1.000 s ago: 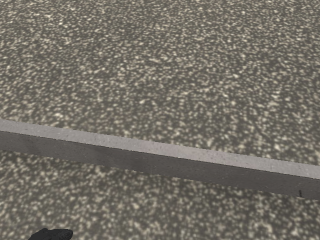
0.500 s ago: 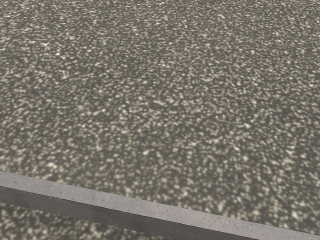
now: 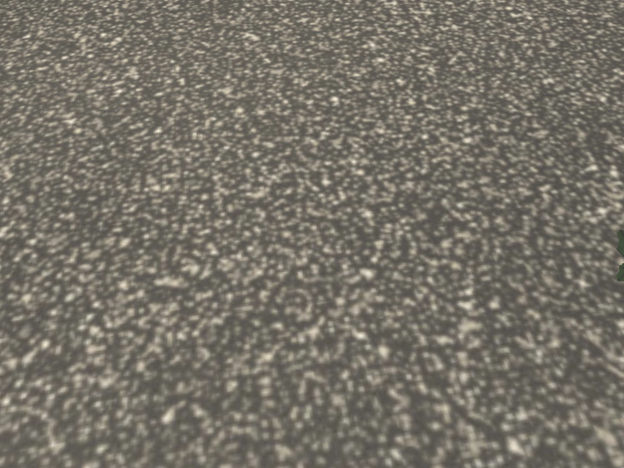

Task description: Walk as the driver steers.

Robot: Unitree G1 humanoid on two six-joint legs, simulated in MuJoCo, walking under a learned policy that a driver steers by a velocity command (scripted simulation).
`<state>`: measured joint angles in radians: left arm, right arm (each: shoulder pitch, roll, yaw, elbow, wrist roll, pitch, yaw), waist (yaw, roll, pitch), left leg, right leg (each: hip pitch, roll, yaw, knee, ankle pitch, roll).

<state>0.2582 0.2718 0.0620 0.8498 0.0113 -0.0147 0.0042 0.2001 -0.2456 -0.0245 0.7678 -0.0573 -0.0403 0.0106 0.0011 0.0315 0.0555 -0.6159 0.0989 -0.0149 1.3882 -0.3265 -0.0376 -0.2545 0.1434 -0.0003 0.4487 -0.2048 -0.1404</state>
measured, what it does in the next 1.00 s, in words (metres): climbs, turning left: left foot 0.17 m higher, then right foot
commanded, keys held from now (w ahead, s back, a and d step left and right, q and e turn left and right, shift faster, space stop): w+q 0.20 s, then q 0.54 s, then no key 0.14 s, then e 0.12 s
